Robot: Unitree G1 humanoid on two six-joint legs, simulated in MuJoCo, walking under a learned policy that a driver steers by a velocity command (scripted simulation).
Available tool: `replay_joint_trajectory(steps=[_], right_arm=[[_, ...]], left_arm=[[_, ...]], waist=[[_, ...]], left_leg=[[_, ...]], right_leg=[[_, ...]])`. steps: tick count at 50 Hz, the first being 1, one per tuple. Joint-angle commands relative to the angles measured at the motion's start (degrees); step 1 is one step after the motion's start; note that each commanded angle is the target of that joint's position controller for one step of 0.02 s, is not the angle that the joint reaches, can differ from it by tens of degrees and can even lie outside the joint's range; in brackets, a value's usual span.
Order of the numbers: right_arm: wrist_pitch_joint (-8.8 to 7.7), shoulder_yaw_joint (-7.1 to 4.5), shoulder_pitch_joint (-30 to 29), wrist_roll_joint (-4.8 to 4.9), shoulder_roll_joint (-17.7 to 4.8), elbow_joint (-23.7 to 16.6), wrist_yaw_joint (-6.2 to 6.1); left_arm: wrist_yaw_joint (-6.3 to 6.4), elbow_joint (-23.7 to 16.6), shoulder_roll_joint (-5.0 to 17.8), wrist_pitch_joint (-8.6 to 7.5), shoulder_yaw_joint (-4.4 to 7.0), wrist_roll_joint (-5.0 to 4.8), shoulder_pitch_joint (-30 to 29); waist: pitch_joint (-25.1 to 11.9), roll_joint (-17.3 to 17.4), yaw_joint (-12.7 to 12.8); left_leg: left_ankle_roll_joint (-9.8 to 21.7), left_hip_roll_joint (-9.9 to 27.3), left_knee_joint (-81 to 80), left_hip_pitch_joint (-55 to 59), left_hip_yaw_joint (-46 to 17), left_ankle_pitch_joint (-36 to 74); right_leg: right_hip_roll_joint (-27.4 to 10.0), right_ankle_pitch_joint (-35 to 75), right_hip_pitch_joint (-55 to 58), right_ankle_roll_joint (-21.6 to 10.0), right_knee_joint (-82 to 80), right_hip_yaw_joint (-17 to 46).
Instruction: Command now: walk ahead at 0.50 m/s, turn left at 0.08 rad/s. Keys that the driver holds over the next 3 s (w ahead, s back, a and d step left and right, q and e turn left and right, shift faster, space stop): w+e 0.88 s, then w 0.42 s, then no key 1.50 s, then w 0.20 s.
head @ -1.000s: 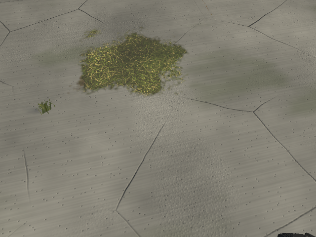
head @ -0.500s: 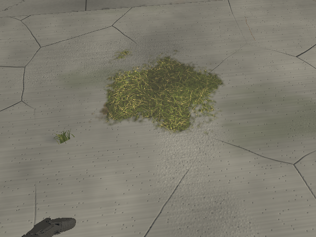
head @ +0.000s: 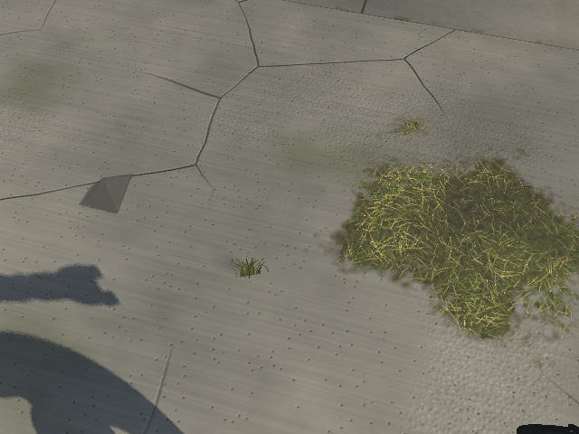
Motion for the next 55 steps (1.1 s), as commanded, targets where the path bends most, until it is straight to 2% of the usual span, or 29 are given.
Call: replay_joint_trajectory(steps=[1, 3, 5, 8, 12, 18, 21, 22, 23, 24, 25, 26, 27, 28, 29, 30, 33, 38, 42, 44, 46, 47, 48, 49, 50, 51, 52, 53, 55], right_arm=[[-1.43, -2.30, 9.2, -0.69, -7.3, -0.1, -0.46], [-2.41, -1.79, 6.5, -1.41, -5.4, 0.1, -0.48], [-3.63, -1.96, 6.1, -1.43, -5.7, 1.4, -0.54], [-4.22, -2.19, 7.4, -1.98, -5.9, 3.5, -1.27], [-4.20, -2.18, 7.5, -1.65, -6.5, 5.0, -2.03], [-2.04, -2.96, 12.2, -0.50, -8.2, 8.7, -2.73], [-0.56, -3.54, 10.6, -0.14, -10.4, 8.5, -3.71], [-0.05, -3.65, 10.0, -0.14, -11.1, 8.2, -4.09], [0.24, -3.51, 8.8, 0.08, -11.2, 8.0, -4.41], [-0.36, -2.70, 9.4, -0.64, -9.6, 7.0, -4.62], [-2.19, 0.05, 16.0, -2.31, -0.7, 4.6, -3.13], [-4.65, -0.48, 9.8, -0.24, -5.3, 4.2, -2.02], [-5.97, -1.09, 4.3, 1.76, -7.7, 2.3, -1.44], [-6.62, -0.83, 3.1, 1.17, -7.2, 2.0, -1.66], [-6.57, -1.22, 2.6, -0.39, -7.5, 2.4, -2.02], [-5.96, -1.59, 3.8, -0.97, -7.8, 2.5, -2.05], [-4.05, -1.30, 5.3, -1.56, -5.9, 2.3, -2.22], [-3.95, 0.12, -5.4, -1.36, -2.8, -0.3, -1.94], [-4.72, -0.72, -8.8, -0.24, -5.2, -1.6, -1.12], [-5.26, -1.49, -7.0, -0.10, -6.8, -1.3, -0.88], [-5.85, -2.60, 1.6, -0.74, -8.4, 1.1, -1.11], [-6.10, -3.27, 9.2, -1.87, -10.8, 1.8, -1.45], [-5.37, -4.72, 15.6, -2.35, -16.1, 4.2, -1.28], [-5.06, -4.09, 17.0, -0.47, -12.2, 5.2, -0.75], [-4.89, -2.99, 13.7, -0.19, -8.3, 4.4, -0.90], [-4.46, -2.36, 10.5, -0.86, -7.0, 3.9, -0.98], [-4.22, -1.89, 8.6, -1.25, -5.9, 4.2, -0.95], [-4.29, -1.41, 7.7, -1.56, -4.9, 4.5, -1.10], [-4.44, -1.14, 7.8, -1.06, -4.2, 5.3, -1.10]], left_arm=[[0.22, -5.7, 7.3, -1.97, 1.14, 0.19, -4.9], [0.09, -4.0, 6.2, -0.24, 1.23, 0.16, -0.8], [0.34, -3.3, 4.3, 1.27, 1.02, 0.17, -0.2], [0.58, -4.2, 3.3, 1.75, 1.01, 0.39, -4.0], [-0.58, -5.4, 1.8, 1.03, 0.53, 0.66, -8.9], [-2.81, -10.2, 0.7, 0.83, -0.31, 0.79, -17.0], [-3.54, -11.4, 2.8, 1.20, 0.77, 0.76, -14.0], [-3.44, -10.7, 4.5, 1.43, 1.72, 0.72, -9.3], [-2.86, -8.9, 7.4, 1.50, 3.32, 0.63, -0.8], [-1.66, -7.4, 12.1, 2.08, 5.09, 0.64, 8.0], [-1.32, -7.8, 16.6, 1.69, 5.64, 0.17, 6.8], [-1.30, -8.7, 11.8, 1.23, 4.36, 0.49, 8.7], [-1.16, -8.7, 9.4, 0.83, 3.69, 0.87, 6.3], [-1.09, -9.3, 8.1, 0.67, 3.29, 0.67, 2.5], [-0.99, -10.2, 6.2, 0.74, 2.73, 0.67, -1.1], [-0.69, -11.2, 5.2, 0.73, 2.23, 1.46, -3.0], [0.05, -11.7, 6.4, 0.62, 2.53, 1.29, -3.9], [1.42, -10.4, 8.6, 1.54, 3.21, 0.64, -0.2], [1.64, -9.2, 8.1, 2.26, 3.18, 0.17, 3.1], [1.80, -9.3, 8.0, 2.48, 3.28, 0.41, 2.5], [1.67, -9.6, 5.6, 2.50, 2.49, 0.98, 1.7], [1.39, -10.2, 2.3, 2.28, 1.18, 1.68, 2.3], [1.28, -10.7, -1.5, 1.60, 0.02, 0.37, 11.6], [1.40, -9.5, 3.0, 1.34, 0.44, -0.51, 11.8], [1.40, -10.2, 7.0, 1.37, 1.45, -0.41, 4.8], [1.54, -11.5, 7.1, 1.42, 1.47, 0.43, -0.3], [1.43, -12.5, 6.3, 1.13, 1.44, 1.36, -3.4], [1.12, -12.7, 5.4, 0.98, 1.48, 1.45, -3.3], [0.66, -12.3, 3.3, 1.04, 1.04, 1.11, -1.8]], waist=[[-8.8, 3.3, -5.7], [-7.7, 4.9, -2.5], [-5.7, 3.7, -1.5], [-2.5, 2.7, -2.4], [-0.7, 2.7, -4.2], [2.3, 1.9, -7.2], [-2.0, 5.3, -4.0], [-5.1, 6.2, -1.2], [-9.5, 5.2, 3.8], [-15.1, -0.8, 7.5], [-20.0, -14.5, 0.0], [-25.2, -7.8, 4.8], [-16.8, -5.3, 5.3], [-11.7, -0.2, 2.6], [-7.9, 1.2, 0.4], [-6.9, -0.2, -1.6], [-5.1, -1.2, -3.6], [-3.6, -3.9, 0.6], [-4.2, -5.2, 1.7], [-4.3, -6.6, 0.1], [-7.8, -6.8, -4.2], [-15.0, -2.3, -7.4], [-22.3, 15.7, -4.6], [-20.6, 15.9, -6.0], [-12.2, 9.0, -7.6], [-7.9, 4.7, -7.1], [-4.3, 3.5, -6.2], [-3.6, 5.0, -4.6], [-4.0, 6.7, -3.2]], left_leg=[[10.4, 17.3, -18.8, 27.1, -22.9, 7.3], [9.6, 15.4, -22.8, 19.9, -17.0, 10.5], [9.6, 15.2, -26.0, 17.0, -12.0, 13.3], [8.1, 14.3, -27.9, 18.3, -5.6, 16.3], [5.2, 12.8, -29.5, 20.1, 1.7, 16.5], [4.3, 16.9, -25.3, 32.8, 5.3, 25.5], [2.4, 17.2, -15.1, 35.8, 7.6, 51.8], [1.6, 16.7, -7.8, 35.1, 8.2, 59.0], [0.0, 14.8, 3.7, 30.2, 9.4, 57.9], [-2.4, 12.0, 21.0, 16.7, 9.4, 39.7], [-6.3, -1.2, 40.9, -10.3, 3.2, -19.5], [-5.0, -1.0, 46.2, -17.1, -8.6, -22.0], [-3.7, 2.1, 43.9, -20.8, -9.0, -16.6], [-3.2, 4.6, 38.3, -19.0, -8.4, -11.9], [-3.8, 6.1, 33.3, -15.8, -7.8, -9.8], [-4.5, 7.1, 31.3, -11.8, -8.0, -8.1], [-7.4, 7.3, 23.6, -8.5, -6.1, -5.8], [-9.4, 3.0, 1.2, -2.2, -4.0, 13.8], [-8.2, 1.5, -6.4, -0.1, -6.6, 14.5], [-6.4, 1.8, -7.6, 1.8, -7.3, 10.0], [-3.3, 2.4, -10.2, 12.9, -5.6, 9.5], [0.4, 10.3, -9.3, 25.9, -13.2, 6.4], [10.9, 22.6, -13.2, 45.3, -39.0, -4.0], [12.0, 25.1, -18.7, 45.7, -51.0, -20.8], [9.4, 22.4, -20.0, 38.8, -43.4, -22.4], [7.6, 19.8, -20.1, 31.9, -35.3, -15.9], [7.5, 17.6, -21.1, 26.1, -30.0, -8.8], [7.0, 15.7, -22.1, 22.7, -26.0, -3.4], [7.3, 13.7, -23.9, 20.4, -21.3, 2.6]], right_leg=[[-4.1, 7.2, -26.3, -1.5, 5.9, 4.8], [-5.5, 11.6, -19.8, -1.0, 3.3, 5.8], [-5.0, 14.7, -20.0, 0.0, 0.9, 6.3], [-3.6, 23.1, -25.0, 1.0, -6.4, 8.6], [-1.8, 35.2, -23.5, 0.4, -20.0, 5.6], [-0.3, 29.5, -28.0, -2.6, -29.3, 1.1], [4.3, 20.3, -20.2, -5.7, -29.4, -4.0], [6.5, 17.8, -13.8, -7.1, -29.1, -5.2], [8.5, 20.6, -1.1, -9.3, -32.7, -4.8], [1.9, 21.6, 16.6, -12.9, -34.8, 7.0], [-12.6, 14.2, 36.5, -24.5, -38.7, 39.5], [-14.4, 9.4, 40.0, -25.2, -45.6, 48.3], [-12.7, 12.9, 34.2, -22.1, -47.1, 39.4], [-10.2, 18.1, 25.5, -20.0, -47.3, 32.8], [-8.1, 24.4, 17.7, -18.8, -48.2, 27.9], [-6.7, 28.9, 12.5, -18.7, -49.5, 25.2], [-4.6, 35.5, 4.0, -18.7, -51.8, 20.3], [0.9, 29.8, -2.2, -13.8, -50.4, 14.5], [-1.7, 23.0, 3.3, -12.2, -45.9, 21.0], [-3.3, 22.6, 6.1, -11.2, -42.3, 24.6], [-0.9, 27.9, 6.0, -8.9, -34.6, 22.8], [2.2, 23.2, 1.1, -6.9, -20.6, 18.8], [11.0, 1.3, -18.5, -2.3, -0.6, 11.2], [8.2, -5.1, -28.0, -1.7, 8.0, 12.5], [5.9, 0.0, -30.4, -1.8, 10.5, 12.9], [3.9, 3.9, -29.3, -1.8, 9.4, 10.4], [2.5, 6.4, -28.4, -1.9, 6.2, 9.8], [0.8, 8.5, -25.7, -2.1, 3.1, 9.5], [-0.2, 9.3, -22.7, -1.8, -1.7, 7.5]])
Next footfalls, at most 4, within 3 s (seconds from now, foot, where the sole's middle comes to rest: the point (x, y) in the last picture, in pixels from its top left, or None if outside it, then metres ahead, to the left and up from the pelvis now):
0.48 right None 0.41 -0.16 -0.76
0.94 left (336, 307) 0.75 -0.07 -0.76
1.42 right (472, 285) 0.83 -0.42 -0.76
1.76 left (390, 237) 0.97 -0.22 -0.76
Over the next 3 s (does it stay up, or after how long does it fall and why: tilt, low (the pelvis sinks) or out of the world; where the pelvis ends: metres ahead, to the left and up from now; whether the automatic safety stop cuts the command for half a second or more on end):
stays up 0.88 -0.31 0.01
